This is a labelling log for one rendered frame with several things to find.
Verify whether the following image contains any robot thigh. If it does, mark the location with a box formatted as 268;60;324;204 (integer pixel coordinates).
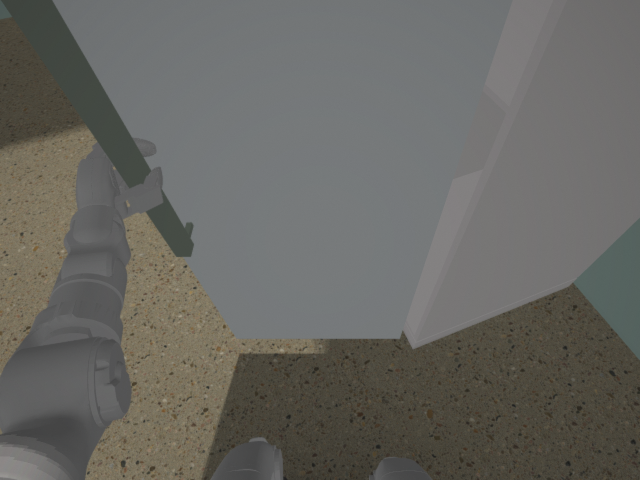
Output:
210;441;283;480
369;458;432;480

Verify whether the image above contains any left robot hand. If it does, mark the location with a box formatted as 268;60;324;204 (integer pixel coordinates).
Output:
76;138;163;219

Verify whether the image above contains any left robot thigh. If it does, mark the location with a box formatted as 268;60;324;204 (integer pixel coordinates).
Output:
210;441;283;480

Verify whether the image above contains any handle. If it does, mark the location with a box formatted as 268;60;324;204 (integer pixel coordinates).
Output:
1;0;194;257

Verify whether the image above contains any robot left forearm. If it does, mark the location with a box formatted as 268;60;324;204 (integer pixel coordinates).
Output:
0;205;131;433

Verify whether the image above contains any right robot thigh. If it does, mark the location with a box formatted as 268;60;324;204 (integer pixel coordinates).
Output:
369;458;432;480

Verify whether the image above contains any robot left upper arm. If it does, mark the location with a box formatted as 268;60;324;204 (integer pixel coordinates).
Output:
0;336;132;480

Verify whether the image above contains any fridge door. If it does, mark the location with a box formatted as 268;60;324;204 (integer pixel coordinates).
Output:
52;0;513;339

